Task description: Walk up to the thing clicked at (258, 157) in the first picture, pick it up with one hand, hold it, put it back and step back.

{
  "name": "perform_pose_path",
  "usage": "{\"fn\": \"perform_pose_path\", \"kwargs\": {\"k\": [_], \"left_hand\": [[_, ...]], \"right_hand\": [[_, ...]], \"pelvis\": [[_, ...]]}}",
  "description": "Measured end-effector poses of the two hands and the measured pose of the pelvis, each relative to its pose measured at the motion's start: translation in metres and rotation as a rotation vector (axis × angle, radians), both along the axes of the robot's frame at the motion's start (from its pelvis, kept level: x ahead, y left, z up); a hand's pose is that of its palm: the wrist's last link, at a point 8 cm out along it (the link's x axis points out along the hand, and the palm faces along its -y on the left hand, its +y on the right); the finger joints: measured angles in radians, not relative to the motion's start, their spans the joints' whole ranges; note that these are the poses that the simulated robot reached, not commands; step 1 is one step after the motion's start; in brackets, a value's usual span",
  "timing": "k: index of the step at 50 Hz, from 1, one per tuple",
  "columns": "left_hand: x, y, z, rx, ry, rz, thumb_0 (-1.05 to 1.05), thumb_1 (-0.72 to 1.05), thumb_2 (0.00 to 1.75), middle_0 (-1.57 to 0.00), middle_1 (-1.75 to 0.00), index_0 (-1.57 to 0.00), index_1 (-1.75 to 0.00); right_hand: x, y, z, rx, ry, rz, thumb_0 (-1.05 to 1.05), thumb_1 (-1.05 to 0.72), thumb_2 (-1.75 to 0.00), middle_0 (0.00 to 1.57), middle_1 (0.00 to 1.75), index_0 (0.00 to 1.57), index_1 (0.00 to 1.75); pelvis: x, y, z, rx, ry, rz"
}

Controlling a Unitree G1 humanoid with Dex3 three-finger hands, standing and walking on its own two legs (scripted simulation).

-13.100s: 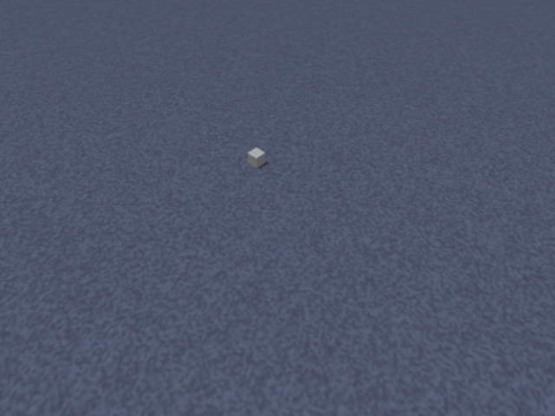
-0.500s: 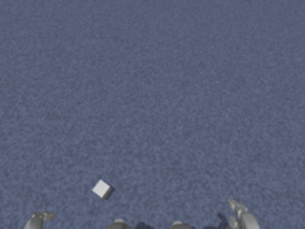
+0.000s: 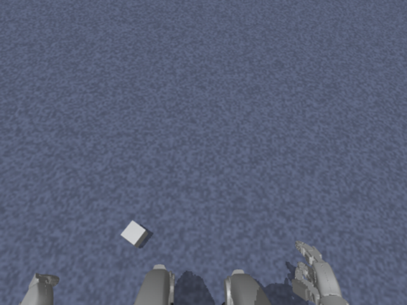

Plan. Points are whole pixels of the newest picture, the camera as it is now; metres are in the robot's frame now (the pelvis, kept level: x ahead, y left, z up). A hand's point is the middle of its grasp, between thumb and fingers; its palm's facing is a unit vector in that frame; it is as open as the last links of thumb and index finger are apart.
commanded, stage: rise first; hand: left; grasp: from above
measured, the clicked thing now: (134, 234) +0.39 +0.25 -0.62
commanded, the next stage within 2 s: none
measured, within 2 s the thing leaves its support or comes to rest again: neither
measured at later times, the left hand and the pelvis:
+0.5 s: hand (91, 263) +0.25 +0.31 -0.36, palm faces -0.21 -0.28 -0.94, open 13.7 cm; pelvis -0.07 -0.01 -0.20, yaw -5 degrees
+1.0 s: hand (106, 246) +0.32 +0.30 -0.44, palm faces -0.17 -0.39 -0.91, open 13.1 cm; pelvis -0.09 +0.00 -0.30, yaw -6 degrees
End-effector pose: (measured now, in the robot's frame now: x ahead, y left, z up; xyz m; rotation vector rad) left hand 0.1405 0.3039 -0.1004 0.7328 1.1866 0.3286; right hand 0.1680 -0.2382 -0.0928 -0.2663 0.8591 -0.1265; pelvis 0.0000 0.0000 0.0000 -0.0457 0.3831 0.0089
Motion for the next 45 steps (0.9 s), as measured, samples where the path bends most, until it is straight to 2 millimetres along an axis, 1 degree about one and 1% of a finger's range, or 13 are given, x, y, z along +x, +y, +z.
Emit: {"fn": "perform_pose_path", "kwargs": {"k": [3, 6, 10, 13, 17, 21, 25, 29, 33, 36, 40, 45], "left_hand": [[0.004, 0.004, -0.017, 0.052, 0.018, -0.029, 0.0, -0.53, 0.99, -0.1, -1.0, -0.09, -1.0], [0.014, 0.009, -0.04, 0.118, 0.03, -0.078, 0.0, -0.53, 1.0, -0.09, -1.0, -0.09, -1.0], [0.037, 0.01, -0.077, 0.208, 0.021, -0.162, 0.0, -0.54, 1.02, -0.09, -0.99, -0.08, -1.0], [0.057, 0.009, -0.104, 0.288, 0.005, -0.224, 0.0, -0.54, 1.02, -0.1, -0.99, -0.09, -1.0], [0.082, 0.008, -0.14, 0.387, -0.016, -0.25, 0.0, -0.54, 1.01, -0.13, -1.0, -0.12, -1.0], [0.102, 0.008, -0.172, 0.462, -0.025, -0.235, 0.0, -0.52, 1.0, -0.15, -0.99, -0.14, -1.0], [0.114, 0.008, -0.201, 0.501, -0.041, -0.197, 0.0, -0.47, 0.98, -0.18, -0.95, -0.17, -0.96], [0.122, 0.009, -0.225, 0.506, -0.051, -0.154, 0.0, -0.41, 0.95, -0.23, -0.89, -0.21, -0.9], [0.13, 0.009, -0.243, 0.482, -0.058, -0.123, 0.0, -0.36, 0.92, -0.27, -0.83, -0.25, -0.84], [0.138, 0.009, -0.253, 0.454, -0.055, -0.11, 0.0, -0.35, 0.91, -0.29, -0.8, -0.27, -0.82], [0.15, 0.008, -0.262, 0.417, -0.045, -0.096, 0.0, -0.34, 0.91, -0.29, -0.78, -0.27, -0.8], [0.165, 0.006, -0.272, 0.401, -0.029, -0.084, 0.0, -0.35, 0.92, -0.28, -0.8, -0.25, -0.82]], "right_hand": [[-0.003, -0.002, -0.015, -0.011, 0.004, 0.016, 0.01, -0.88, -0.89, 0.21, 0.3, 0.21, 0.29], [-0.006, -0.007, -0.037, -0.027, 0.013, 0.032, 0.0, -0.88, -0.89, 0.21, 0.3, 0.21, 0.29], [-0.016, -0.016, -0.076, -0.051, 0.046, 0.046, 0.0, -0.87, -0.88, 0.21, 0.3, 0.21, 0.29], [-0.028, -0.023, -0.109, -0.065, 0.085, 0.054, 0.0, -0.88, -0.89, 0.21, 0.3, 0.21, 0.29], [-0.05, -0.028, -0.153, -0.072, 0.15, 0.07, 0.0, -0.91, -0.89, 0.21, 0.3, 0.21, 0.29], [-0.076, -0.029, -0.195, -0.058, 0.207, 0.081, 0.0, -0.92, -0.9, 0.21, 0.3, 0.21, 0.29], [-0.103, -0.025, -0.233, -0.025, 0.258, 0.088, 0.0, -0.91, -0.89, 0.21, 0.3, 0.21, 0.29], [-0.129, -0.018, -0.264, 0.019, 0.302, 0.087, 0.0, -0.9, -0.89, 0.2, 0.3, 0.21, 0.29], [-0.154, -0.012, -0.288, 0.062, 0.344, 0.079, 0.0, -0.9, -0.89, 0.21, 0.3, 0.21, 0.29], [-0.172, -0.01, -0.3, 0.085, 0.372, 0.068, 0.0, -0.89, -0.89, 0.21, 0.3, 0.21, 0.29], [-0.194, -0.011, -0.309, 0.1, 0.402, 0.051, 0.0, -0.89, -0.89, 0.21, 0.3, 0.21, 0.29], [-0.216, -0.019, -0.314, 0.098, 0.44, 0.041, 0.0, -0.89, -0.89, 0.21, 0.3, 0.21, 0.29]], "pelvis": [[-0.007, -0.001, -0.014, 0.001, 0.026, -0.001], [-0.016, -0.003, -0.033, 0.003, 0.064, -0.004], [-0.029, -0.005, -0.067, 0.003, 0.119, -0.014], [-0.038, -0.006, -0.095, 0.001, 0.158, -0.026], [-0.051, -0.008, -0.131, -0.005, 0.196, -0.039], [-0.063, -0.01, -0.167, -0.012, 0.218, -0.054], [-0.074, -0.009, -0.2, -0.016, 0.224, -0.067], [-0.083, -0.007, -0.228, -0.02, 0.217, -0.075], [-0.089, -0.003, -0.249, -0.023, 0.208, -0.08], [-0.091, -0.001, -0.262, -0.026, 0.202, -0.082], [-0.091, 0.001, -0.274, -0.028, 0.195, -0.083], [-0.089, 0.0, -0.287, -0.028, 0.194, -0.085]]}}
